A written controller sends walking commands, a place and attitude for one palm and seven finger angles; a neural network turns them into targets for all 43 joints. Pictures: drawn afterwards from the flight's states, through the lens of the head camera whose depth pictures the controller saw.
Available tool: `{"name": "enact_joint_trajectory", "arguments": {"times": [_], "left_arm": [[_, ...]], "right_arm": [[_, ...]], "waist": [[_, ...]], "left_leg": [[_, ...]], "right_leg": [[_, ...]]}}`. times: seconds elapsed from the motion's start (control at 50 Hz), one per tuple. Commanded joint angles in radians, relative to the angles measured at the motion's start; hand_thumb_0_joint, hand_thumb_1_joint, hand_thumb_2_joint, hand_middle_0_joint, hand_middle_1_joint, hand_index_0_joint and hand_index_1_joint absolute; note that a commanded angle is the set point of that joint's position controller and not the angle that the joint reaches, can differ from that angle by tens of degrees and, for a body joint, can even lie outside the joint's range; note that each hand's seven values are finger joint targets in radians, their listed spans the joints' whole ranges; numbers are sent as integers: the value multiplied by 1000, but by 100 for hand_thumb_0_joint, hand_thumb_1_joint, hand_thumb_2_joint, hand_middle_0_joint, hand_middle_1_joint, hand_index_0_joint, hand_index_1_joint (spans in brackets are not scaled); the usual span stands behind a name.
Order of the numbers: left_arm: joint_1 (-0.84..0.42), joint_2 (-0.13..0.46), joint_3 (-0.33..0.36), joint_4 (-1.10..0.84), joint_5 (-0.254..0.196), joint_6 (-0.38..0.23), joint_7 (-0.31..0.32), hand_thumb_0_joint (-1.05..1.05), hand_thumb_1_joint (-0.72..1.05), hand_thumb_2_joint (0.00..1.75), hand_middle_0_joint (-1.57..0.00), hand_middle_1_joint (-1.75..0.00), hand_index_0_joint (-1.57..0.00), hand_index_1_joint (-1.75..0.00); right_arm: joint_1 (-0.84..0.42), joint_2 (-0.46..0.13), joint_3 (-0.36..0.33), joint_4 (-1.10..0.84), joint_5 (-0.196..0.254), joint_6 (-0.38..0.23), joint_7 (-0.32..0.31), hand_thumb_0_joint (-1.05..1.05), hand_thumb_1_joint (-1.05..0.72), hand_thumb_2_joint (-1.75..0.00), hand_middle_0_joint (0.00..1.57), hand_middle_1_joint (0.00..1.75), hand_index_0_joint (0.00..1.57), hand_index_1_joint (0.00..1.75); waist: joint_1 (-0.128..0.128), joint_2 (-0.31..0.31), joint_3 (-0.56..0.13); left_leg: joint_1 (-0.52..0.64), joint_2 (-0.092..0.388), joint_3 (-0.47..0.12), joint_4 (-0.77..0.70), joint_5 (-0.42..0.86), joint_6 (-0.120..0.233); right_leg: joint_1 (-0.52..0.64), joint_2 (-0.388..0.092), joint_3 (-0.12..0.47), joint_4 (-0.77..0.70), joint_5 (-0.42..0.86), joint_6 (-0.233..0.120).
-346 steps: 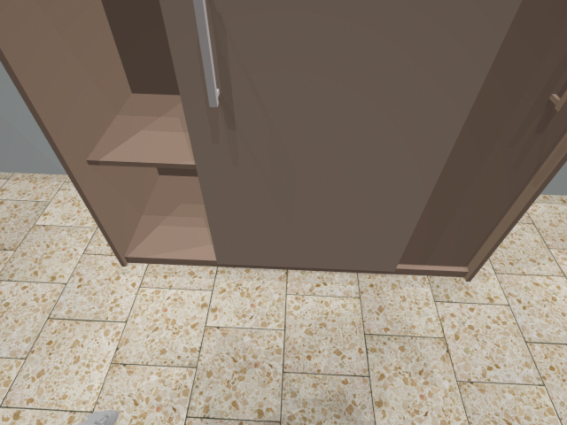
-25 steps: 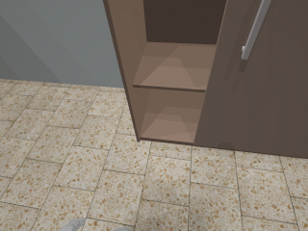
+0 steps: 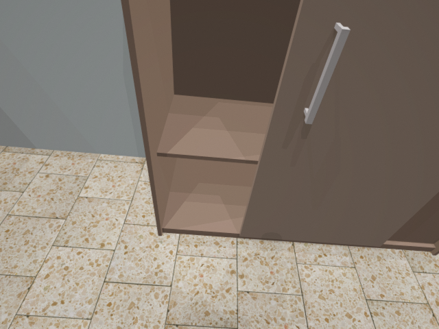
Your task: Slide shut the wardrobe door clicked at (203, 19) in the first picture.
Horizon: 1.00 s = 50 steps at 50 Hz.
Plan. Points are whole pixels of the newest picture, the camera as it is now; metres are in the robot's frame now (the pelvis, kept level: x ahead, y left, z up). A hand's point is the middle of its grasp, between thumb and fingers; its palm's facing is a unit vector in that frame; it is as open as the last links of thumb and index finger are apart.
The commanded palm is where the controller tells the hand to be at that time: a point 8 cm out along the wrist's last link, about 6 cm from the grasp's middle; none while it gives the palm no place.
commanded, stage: take the last steps up to it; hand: right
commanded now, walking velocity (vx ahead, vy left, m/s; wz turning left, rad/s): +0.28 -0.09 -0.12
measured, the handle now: (322, 77) +0.69 -0.23 +0.17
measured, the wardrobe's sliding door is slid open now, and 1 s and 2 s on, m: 0.39 0.39 0.39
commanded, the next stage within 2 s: come to a stop and stand still in 0.44 s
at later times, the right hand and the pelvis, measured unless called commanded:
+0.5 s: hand out of the picture +0.10 -0.28 -0.19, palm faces +0.10 +0.98 -0.18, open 7.4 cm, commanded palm none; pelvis +0.15 -0.10 -0.01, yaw -1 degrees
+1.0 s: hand (340, 290) +0.28 -0.30 -0.18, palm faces +0.03 +0.98 -0.22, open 7.4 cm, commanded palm none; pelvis +0.20 -0.12 -0.01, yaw -2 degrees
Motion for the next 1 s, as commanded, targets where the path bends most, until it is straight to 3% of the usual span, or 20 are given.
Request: {"name": "enact_joint_trajectory", "arguments": {"times": [0.0,0.12,0.22,0.24,0.28,0.3,0.32,0.34,0.4,0.48,0.52,0.6,0.66,0.7,0.76,0.78,0.8,0.86,0.96,0.98], "left_arm": [[-64,27,11,-87,1,-35,-11,0,90,90,-20,-30,-20,-30],[-148,5,0,-113,-3,-44,-21,0,90,90,-20,-30,-20,-30],[-195,-19,-16,-121,-10,-66,-29,0,90,90,-20,-30,-20,-30],[-170,-11,-14,-115,-11,-73,-25,0,90,90,-20,-30,-20,-30],[55,42,-3,-45,-1,-88,-6,0,90,90,-20,-30,-20,-30],[190,153,19,-11,10,-98,11,0,90,90,-20,-30,-20,-30],[249,232,36,3,0,-95,28,0,90,90,-20,-30,-20,-30],[227,226,31,10,-11,-91,41,0,90,90,-20,-30,-20,-30],[18,69,-7,-34,-6,-103,48,0,90,90,-20,-30,-20,-30],[-37,23,-20,-48,-10,-121,49,0,90,90,-20,-30,-20,-30],[-36,29,-20,-51,-10,-119,48,0,90,90,-20,-30,-20,-30],[-42,36,-32,-37,-4,-108,59,0,90,90,-20,-30,-20,-30],[-43,53,-19,-17,-10,-82,64,0,90,90,-20,-30,-20,-30],[-29,50,-9,-18,-14,-67,67,0,90,90,-20,-30,-20,-30],[53,14,4,-13,-25,-33,65,0,90,90,-20,-30,-20,-30],[20,7,4,-28,-28,-25,64,0,90,90,-20,-30,-20,-30],[-30,2,5,-43,-26,-18,65,0,90,90,-20,-30,-20,-30],[-15,-3,5,-43,-27,-4,61,0,90,90,-20,-30,-20,-30],[54,-27,-5,-34,-22,-15,50,0,90,90,-20,-30,-20,-30],[64,56,12,-96,-35,-47,55,0,90,90,-20,-30,-20,-30]], "right_arm": [[61,-132,-30,1,8,-34,-12,0,-90,-90,20,30,20,30],[155,-141,-30,69,2,-48,-17,0,-90,-90,20,30,20,30],[152,-169,-36,97,-4,-35,-20,0,-90,-90,20,30,20,30],[146,-173,-40,98,-4,-31,-21,0,-90,-90,20,30,20,30],[113,-171,-42,96,2,-22,-20,0,-90,-90,20,30,20,30],[175,-120,-37,92,13,-16,-14,0,-90,-90,20,30,20,30],[204,-65,-24,71,24,-14,-8,0,-90,-90,20,30,20,30],[153,-69,-19,54,22,-9,-15,0,-90,-90,20,30,20,30],[23,-74,-30,52,11,-3,5,0,-90,-90,20,30,20,30],[95,-37,-30,68,4,29,9,0,-90,-90,20,30,20,30],[63,-38,-29,46,2,37,10,0,-90,-90,20,30,20,30],[-8,-40,-11,23,10,40,-9,0,-90,-90,20,30,20,30],[-35,-101,-18,6,10,46,-18,0,-90,-90,20,30,20,30],[-28,-153,-30,-10,4,46,-21,0,-90,-90,20,30,20,30],[-39,-229,-50,-23,8,41,-26,0,-90,-90,20,30,20,30],[-33,-230,-50,-23,11,41,-30,0,-90,-90,20,30,20,30],[-53,-225,-53,-37,7,43,-36,0,-90,-90,20,30,20,30],[-176,-212,-57,-78,3,52,-44,0,-90,-90,20,30,20,30],[-193,-216,-62,-77,-4,61,-34,0,-90,-90,20,30,20,30],[-163,-261,-53,-97,-4,49,-78,0,-90,-90,20,30,20,30]], "waist": [[4,187,189],[-20,191,174],[-30,232,161],[-19,226,149],[84,150,33],[110,-83,-117],[104,-281,-175],[110,-211,-201],[47,-59,64],[-21,-46,64],[-22,-36,79],[-12,0,46],[-11,-21,65],[-13,36,76],[14,246,-33],[-12,256,-79],[-28,223,-96],[15,126,-91],[26,205,-86],[66,150,-306]], "left_leg": [[-29,256,-162,-340,46,60],[72,261,-87,-311,242,86],[33,264,-32,-238,352,78],[21,268,-35,-191,379,78],[-25,207,29,113,446,41],[-160,108,76,386,167,6],[-393,-12,40,652,-310,-16],[-445,4,-64,786,-308,8],[-455,94,-97,810,-93,8],[-335,83,-78,634,-17,-12],[-361,83,-77,547,19,-23],[-221,44,-70,278,54,-31],[-154,24,-56,124,139,-27],[-102,57,-111,54,495,-4],[-4,279,-303,60,1076,176],[39,341,-343,3,1153,246],[32,344,-348,-15,1113,265],[-20,290,-256,-40,849,229],[-78,215,-237,-75,442,167],[182,245,-312,130,995,138]], "right_leg": [[-212,-85,1,71,151,27],[-243,-109,-58,-93,187,29],[-25,-74,-114,-344,125,-13],[47,-65,-117,-385,99,-24],[341,-30,-123,-542,147,-32],[577,-197,53,-562,262,-67],[702,-402,365,-652,403,-154],[680,-437,363,-704,345,-188],[294,-347,190,-785,230,-188],[180,-283,42,-836,307,-180],[209,-282,24,-849,319,-188],[267,-285,-23,-720,755,-159],[289,-271,-15,-628,787,-109],[259,-202,-34,-539,661,-46],[155,-38,-94,-272,98,26],[109,-3,-73,-113,-253,31],[80,2,-12,15,-309,27],[63,-24,29,57,-237,35],[170,-18,-39,-292,-123,36],[165,-7,-98,-417,-129,61]]}}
